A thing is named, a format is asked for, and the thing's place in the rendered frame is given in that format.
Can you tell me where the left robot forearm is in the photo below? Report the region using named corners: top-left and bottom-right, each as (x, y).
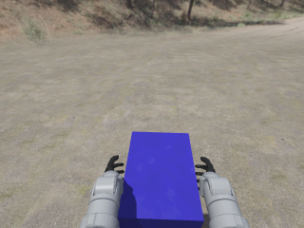
top-left (79, 170), bottom-right (124, 228)

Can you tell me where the left robot hand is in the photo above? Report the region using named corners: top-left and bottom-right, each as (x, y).
top-left (104, 155), bottom-right (124, 180)

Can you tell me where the right robot forearm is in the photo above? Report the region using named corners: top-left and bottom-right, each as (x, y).
top-left (199, 171), bottom-right (251, 228)

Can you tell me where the carton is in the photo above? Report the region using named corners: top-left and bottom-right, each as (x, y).
top-left (117, 131), bottom-right (204, 228)

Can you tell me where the right robot hand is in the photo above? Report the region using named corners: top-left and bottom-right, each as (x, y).
top-left (195, 157), bottom-right (216, 190)

